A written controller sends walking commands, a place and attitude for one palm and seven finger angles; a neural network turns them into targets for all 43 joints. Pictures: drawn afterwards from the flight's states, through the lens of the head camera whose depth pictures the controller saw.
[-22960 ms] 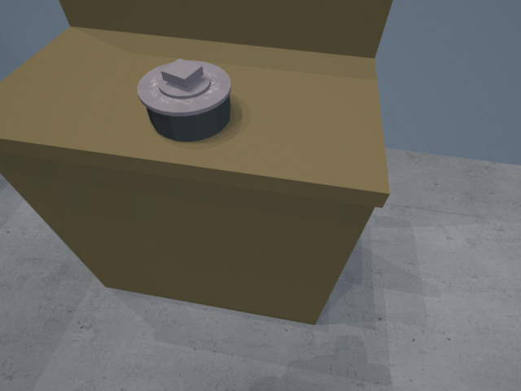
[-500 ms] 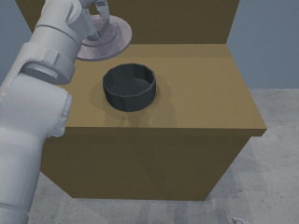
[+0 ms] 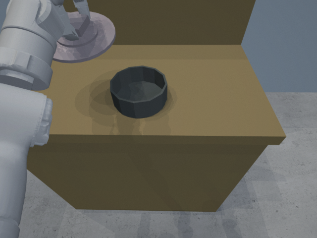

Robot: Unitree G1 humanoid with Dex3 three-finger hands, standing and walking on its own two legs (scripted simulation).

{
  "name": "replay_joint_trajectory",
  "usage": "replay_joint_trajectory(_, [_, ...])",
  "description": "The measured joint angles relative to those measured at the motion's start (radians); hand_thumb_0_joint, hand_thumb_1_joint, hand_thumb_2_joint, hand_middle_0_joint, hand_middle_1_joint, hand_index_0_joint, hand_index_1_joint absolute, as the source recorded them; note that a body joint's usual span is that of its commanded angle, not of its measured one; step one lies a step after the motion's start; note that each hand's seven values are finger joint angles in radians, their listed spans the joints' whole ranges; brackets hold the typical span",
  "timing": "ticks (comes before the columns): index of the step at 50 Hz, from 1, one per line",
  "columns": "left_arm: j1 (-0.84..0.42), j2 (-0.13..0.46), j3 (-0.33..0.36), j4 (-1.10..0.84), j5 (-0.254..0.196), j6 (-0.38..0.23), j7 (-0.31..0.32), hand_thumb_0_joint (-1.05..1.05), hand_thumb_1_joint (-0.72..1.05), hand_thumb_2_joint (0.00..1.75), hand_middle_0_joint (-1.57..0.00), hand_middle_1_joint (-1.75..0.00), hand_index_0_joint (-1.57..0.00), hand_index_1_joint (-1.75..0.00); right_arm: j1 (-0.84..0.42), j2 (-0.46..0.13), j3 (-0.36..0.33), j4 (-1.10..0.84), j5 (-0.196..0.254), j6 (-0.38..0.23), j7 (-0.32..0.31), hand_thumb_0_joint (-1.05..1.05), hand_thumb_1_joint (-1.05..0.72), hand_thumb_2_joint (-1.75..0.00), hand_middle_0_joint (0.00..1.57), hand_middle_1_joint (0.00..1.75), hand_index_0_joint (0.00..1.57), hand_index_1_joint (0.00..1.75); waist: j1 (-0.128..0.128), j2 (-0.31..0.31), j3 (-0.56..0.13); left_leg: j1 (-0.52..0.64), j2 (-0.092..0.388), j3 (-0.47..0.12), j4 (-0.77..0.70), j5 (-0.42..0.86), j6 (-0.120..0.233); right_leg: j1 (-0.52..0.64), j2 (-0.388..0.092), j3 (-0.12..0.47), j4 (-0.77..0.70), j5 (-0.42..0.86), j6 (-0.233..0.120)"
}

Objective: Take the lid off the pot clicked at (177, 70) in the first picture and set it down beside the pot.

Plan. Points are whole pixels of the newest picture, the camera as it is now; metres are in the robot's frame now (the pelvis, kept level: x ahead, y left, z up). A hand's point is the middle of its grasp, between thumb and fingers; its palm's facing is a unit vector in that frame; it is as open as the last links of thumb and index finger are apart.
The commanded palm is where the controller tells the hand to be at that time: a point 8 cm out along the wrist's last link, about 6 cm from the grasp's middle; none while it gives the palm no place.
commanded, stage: move the lid sideways beside the pot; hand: left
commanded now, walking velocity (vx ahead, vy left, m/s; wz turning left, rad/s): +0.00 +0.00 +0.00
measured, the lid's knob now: (73, 24) +0.51 +0.17 +0.29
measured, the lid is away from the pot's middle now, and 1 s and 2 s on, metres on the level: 0.13 0.23 0.21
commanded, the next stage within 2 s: lower the lid onto the table in 0.86 s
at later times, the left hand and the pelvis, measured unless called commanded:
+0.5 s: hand (35, 24) +0.47 +0.23 +0.31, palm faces -0.20 -0.13 -0.97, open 8.8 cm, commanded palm +0.47 +0.24 +0.38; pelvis +0.00 +0.01 +0.00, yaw +1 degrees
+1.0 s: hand (19, 26) +0.47 +0.27 +0.30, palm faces -0.21 -0.12 -0.97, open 8.8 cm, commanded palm +0.48 +0.25 +0.38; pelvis +0.00 +0.02 +0.00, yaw +2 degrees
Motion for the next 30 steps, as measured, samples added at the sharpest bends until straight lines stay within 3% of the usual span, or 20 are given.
replay_joint_trajectory(17, [-0.02,0.051,-0.015,0.012,0.014,-0.023,0.004,-0.01,0.15,0.85,-0.58,-0.99,-0.51,-0.96,-0.017,-0.002,0.001,-0.011,0.008,0.005,-0.003,0.0,-0.9,-0.9,0.2,0.3,0.2,0.3,0.011,-0.006,0.004,-0.023,-0.011,-0.014,-0.002,0.011,0.008,-0.017,-0.009,-0.016,-0.006,0.006,0.009])
replay_joint_trajectory(30, [-0.039,0.111,0.021,0.088,0.033,-0.044,0.006,-0.01,0.15,0.85,-0.58,-0.99,-0.51,-0.96,-0.004,0.003,0.011,-0.003,0.008,0.017,-0.011,0.0,-0.9,-0.9,0.21,0.3,0.2,0.3,-0.004,-0.014,0.005,-0.034,-0.01,-0.01,-0.002,0.01,0.013,-0.024,-0.008,-0.011,-0.016,0.011,0.014])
